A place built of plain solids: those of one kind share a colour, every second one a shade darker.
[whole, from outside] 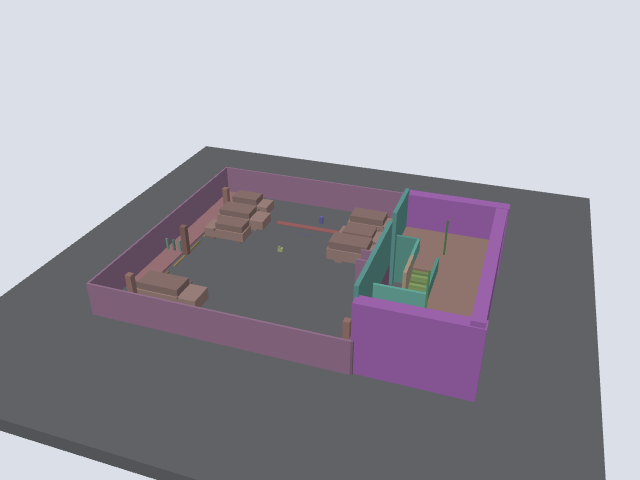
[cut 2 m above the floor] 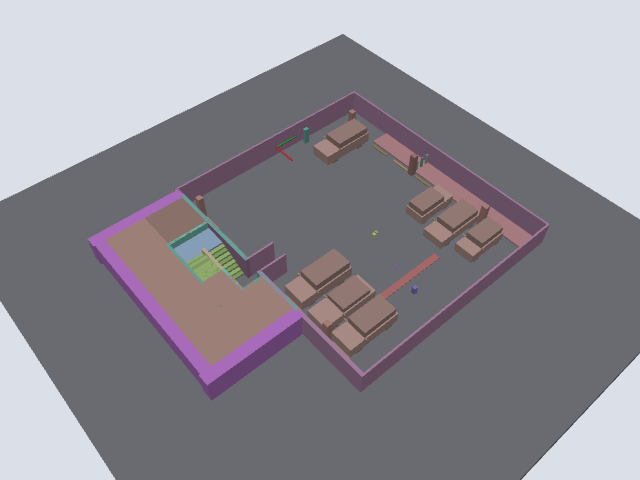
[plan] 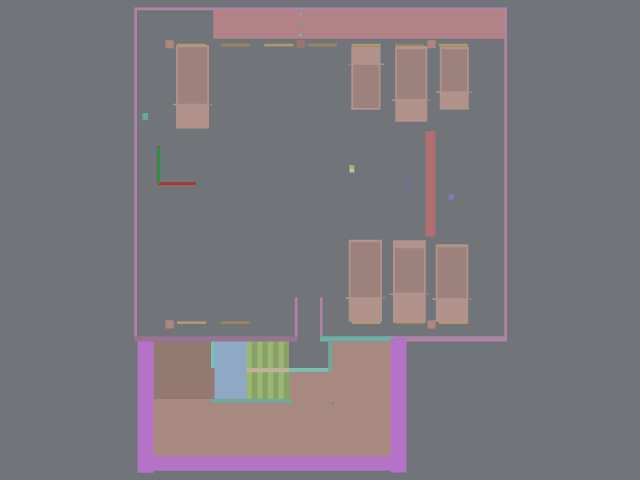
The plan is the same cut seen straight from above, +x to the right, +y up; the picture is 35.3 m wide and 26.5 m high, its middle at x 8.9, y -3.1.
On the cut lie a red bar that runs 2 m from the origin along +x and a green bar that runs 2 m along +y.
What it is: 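The pedestrian entrance of an underground car park of the 2000s; a paved forecourt at street level 2.86 m over the deck; an open stair well of 18 risers of 0.159 m and treads of 0.29 m, 1.46 m wide, a U of two flights side by side round a spine wall, with a half landing, along the facade; under a glazed canopy, a lobby into the deck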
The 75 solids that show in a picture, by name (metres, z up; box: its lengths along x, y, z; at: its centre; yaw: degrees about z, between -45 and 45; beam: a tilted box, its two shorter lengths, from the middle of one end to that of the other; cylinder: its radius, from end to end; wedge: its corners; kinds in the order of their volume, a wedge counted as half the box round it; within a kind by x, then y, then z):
{
 "paving_1": {"box": [3.36, 1.72, 2.91], "at": [1.4, -11.02, 1.41]},
 "paving_2": {"box": [3.36, 1.47, 2.91], "at": [1.4, -9.45, 1.41]},
 "paving_3": {"box": [13.08, 3.19, 2.91], "at": [6.26, -13.46, 1.41]},
 "paving_4": {"box": [5.6, 1.72, 2.91], "at": [9.99, -11.02, 1.41]},
 "paving_5": {"box": [3.44, 1.47, 2.91], "at": [11.07, -9.45, 1.41]},
 "boundary_1": {"box": [0.9, 7.44, 5.21], "at": [-0.72, -12.23, 2.56]},
 "boundary_2": {"box": [14.68, 0.8, 5.56], "at": [6.26, -15.44, 2.73]},
 "boundary_3": {"box": [0.89, 7.43, 5.59], "at": [13.23, -12.22, 2.75]},
 "stair_step_1": {"box": [2.1, 1.48, 1.32], "at": [4.08, -9.44, 0.61]},
 "stair_step_2": {"box": [2.4, 1.48, 1.16], "at": [4.23, -9.44, 0.53]},
 "stair_step_3": {"box": [2.69, 1.48, 1.0], "at": [4.38, -9.44, 0.45]},
 "stair_step_4": {"box": [2.99, 1.48, 0.84], "at": [4.53, -9.44, 0.37]},
 "stair_step_5": {"box": [3.28, 1.48, 0.69], "at": [4.67, -9.44, 0.29]},
 "stair_step_6": {"box": [3.57, 1.48, 0.53], "at": [4.82, -9.44, 0.21]},
 "stair_step_7": {"box": [3.87, 1.48, 0.37], "at": [4.97, -9.44, 0.13]},
 "stair_step_8": {"box": [4.16, 1.48, 0.21], "at": [5.11, -9.44, 0.05]},
 "stair_step_9": {"box": [2.4, 1.48, 1.64], "at": [6.04, -11.14, 0.77]},
 "stair_step_10": {"box": [2.11, 1.48, 1.8], "at": [6.19, -11.14, 0.85]},
 "stair_step_11": {"box": [1.81, 1.48, 1.96], "at": [6.34, -11.14, 0.93]},
 "stair_step_12": {"box": [1.52, 1.48, 2.12], "at": [6.48, -11.14, 1.01]},
 "stair_step_13": {"box": [1.23, 1.48, 2.27], "at": [6.63, -11.14, 1.09]},
 "stair_step_14": {"box": [0.93, 1.48, 2.43], "at": [6.78, -11.14, 1.17]},
 "stair_step_15": {"box": [0.64, 1.48, 2.59], "at": [6.93, -11.14, 1.25]},
 "stair_step_16": {"box": [0.34, 1.48, 2.75], "at": [7.07, -11.14, 1.33]},
 "car_1": {"box": [1.82, 4.6, 0.91], "at": [1.86, 5.35, 0.63]},
 "car_2": {"box": [1.62, 3.11, 0.55], "at": [1.86, 5.98, 1.36]},
 "car_3": {"box": [1.83, 4.53, 0.91], "at": [11.41, -5.35, 0.63]},
 "car_4": {"box": [1.63, 3.05, 0.6], "at": [11.41, -4.74, 1.39]},
 "car_5": {"box": [1.41, 2.38, 0.53], "at": [11.44, 5.38, 1.22]},
 "car_6": {"box": [1.61, 3.48, 0.77], "at": [11.44, 5.83, 0.57]},
 "car_7": {"box": [1.81, 4.56, 0.74], "at": [13.84, -5.38, 0.55]},
 "car_8": {"box": [1.61, 2.45, 0.43], "at": [13.84, -4.78, 1.13]},
 "car_9": {"box": [1.77, 4.2, 0.75], "at": [13.93, 5.52, 0.55]},
 "car_10": {"box": [1.57, 2.76, 0.51], "at": [13.93, 6.05, 1.19]},
 "car_11": {"box": [1.8, 4.28, 0.87], "at": [16.19, -5.47, 0.61]},
 "car_12": {"box": [1.6, 2.81, 0.56], "at": [16.19, -4.91, 1.33]},
 "car_13": {"box": [1.62, 3.46, 0.79], "at": [16.31, 5.83, 0.57]},
 "car_14": {"box": [1.42, 2.33, 0.55], "at": [16.31, 6.26, 1.24]},
 "wall_1": {"box": [0.15, 18.3, 2.59], "at": [-1.27, 0.59, 1.25]},
 "wall_2": {"box": [9.01, 0.3, 2.59], "at": [3.15, -8.56, 1.25]},
 "wall_3": {"box": [0.15, 2.14, 2.56], "at": [7.58, -7.34, 1.23]},
 "wall_4": {"box": [20.57, 0.15, 2.59], "at": [8.94, 9.66, 1.25]},
 "wall_5": {"box": [0.15, 2.14, 2.56], "at": [8.97, -7.34, 1.23]},
 "wall_6": {"box": [10.32, 0.3, 2.59], "at": [14.06, -8.56, 1.25]},
 "wall_7": {"box": [0.15, 18.3, 2.59], "at": [19.14, 0.59, 1.25]},
 "facade_1": {"box": [8.19, 0.3, 5.96], "at": [3.56, -8.56, 2.93]},
 "facade_2": {"box": [4.15, 0.3, 5.96], "at": [10.97, -8.56, 2.93]},
 "rim_guard_1": {"box": [0.2, 3.36, 3.93], "at": [2.98, -10.39, 1.92]},
 "rim_guard_2": {"box": [4.51, 0.2, 3.93], "at": [5.14, -11.97, 1.92]},
 "rim_guard_3": {"box": [2.36, 0.2, 3.93], "at": [8.37, -10.27, 1.92]},
 "rim_guard_4": {"box": [0.2, 1.66, 3.93], "at": [9.45, -9.54, 1.92]},
 "stair_landing_1": {"box": [1.81, 3.18, 1.48], "at": [3.94, -10.29, 0.69]},
 "walkway_1": {"box": [16.07, 1.58, 0.17], "at": [11.04, 8.8, 0.04]},
 "column_1": {"box": [0.45, 0.45, 2.56], "at": [0.6, -7.76, 1.23]},
 "column_2": {"box": [0.45, 0.45, 2.56], "at": [0.6, 7.71, 1.23]},
 "column_3": {"box": [0.45, 0.45, 2.56], "at": [7.83, 7.71, 1.23]},
 "column_4": {"box": [0.45, 0.45, 2.56], "at": [15.06, -7.76, 1.23]},
 "column_5": {"box": [0.45, 0.45, 2.56], "at": [15.06, 7.71, 1.23]},
 "spine_1": {"box": [2.36, 0.24, 3.93], "at": [6.02, -10.29, 1.92]},
 "wheelstop_1": {"box": [1.6, 0.15, 0.15], "at": [1.8, -7.66, 0.03]},
 "wheelstop_2": {"box": [1.6, 0.15, 0.15], "at": [4.21, -7.66, 0.03]},
 "wheelstop_3": {"box": [1.6, 0.15, 0.15], "at": [4.21, 7.66, 0.03]},
 "wheelstop_4": {"box": [1.6, 0.15, 0.15], "at": [6.62, 7.66, 0.03]},
 "wheelstop_5": {"box": [1.6, 0.15, 0.15], "at": [9.04, 7.66, 0.03]},
 "wheelstop_6": {"box": [1.6, 0.15, 0.15], "at": [11.45, -7.66, 0.03]},
 "wheelstop_7": {"box": [1.6, 0.15, 0.15], "at": [11.45, 7.66, 0.03]},
 "wheelstop_8": {"box": [1.6, 0.15, 0.15], "at": [13.86, 7.66, 0.03]},
 "wheelstop_9": {"box": [1.6, 0.15, 0.15], "at": [16.27, -7.66, 0.03]},
 "wheelstop_10": {"box": [1.6, 0.15, 0.15], "at": [16.27, 7.66, 0.03]},
 "hump_1": {"box": [0.54, 5.82, 0.1], "at": [15.0, 0.0, 0.0]},
 "pay_station_1": {"box": [0.3, 0.4, 1.5], "at": [-0.75, 3.71, 0.7]},
 "canopy_post_1": {"box": [0.12, 0.12, 5.68], "at": [2.84, -12.11, 2.79]},
 "canopy_post_2": {"box": [0.12, 0.12, 5.68], "at": [9.59, -12.11, 2.79]},
 "wet_floor_sign_1": {"box": [0.29, 0.29, 0.67], "at": [16.15, -0.73, 0.28], "yaw": -14.1},
 "cable_cover_1": {"box": [0.11, 1.24, 0.08], "at": [13.81, 0.0, -0.02]}
}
